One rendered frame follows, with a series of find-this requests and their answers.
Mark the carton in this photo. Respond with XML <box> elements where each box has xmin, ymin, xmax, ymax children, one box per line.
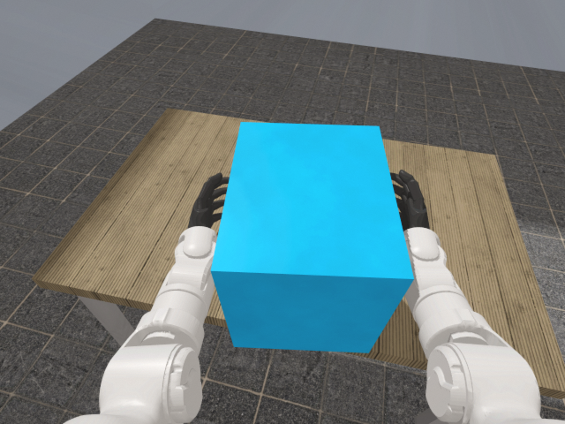
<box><xmin>211</xmin><ymin>122</ymin><xmax>414</xmax><ymax>353</ymax></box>

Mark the robot left forearm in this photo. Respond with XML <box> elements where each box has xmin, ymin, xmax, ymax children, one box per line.
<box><xmin>99</xmin><ymin>226</ymin><xmax>217</xmax><ymax>412</ymax></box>

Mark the robot left upper arm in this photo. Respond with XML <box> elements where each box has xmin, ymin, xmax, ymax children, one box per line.
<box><xmin>64</xmin><ymin>344</ymin><xmax>203</xmax><ymax>424</ymax></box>

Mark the robot left hand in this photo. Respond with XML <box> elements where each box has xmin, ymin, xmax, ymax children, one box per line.
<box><xmin>188</xmin><ymin>172</ymin><xmax>230</xmax><ymax>229</ymax></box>

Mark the robot right forearm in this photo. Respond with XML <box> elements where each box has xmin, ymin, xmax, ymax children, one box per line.
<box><xmin>403</xmin><ymin>227</ymin><xmax>541</xmax><ymax>414</ymax></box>

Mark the robot right upper arm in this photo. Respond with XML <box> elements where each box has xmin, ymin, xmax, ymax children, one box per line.
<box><xmin>426</xmin><ymin>342</ymin><xmax>565</xmax><ymax>424</ymax></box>

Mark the table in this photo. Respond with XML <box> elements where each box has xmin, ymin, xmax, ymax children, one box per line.
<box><xmin>32</xmin><ymin>108</ymin><xmax>565</xmax><ymax>424</ymax></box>

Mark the robot right hand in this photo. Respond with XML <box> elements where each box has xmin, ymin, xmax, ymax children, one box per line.
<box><xmin>390</xmin><ymin>170</ymin><xmax>430</xmax><ymax>231</ymax></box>

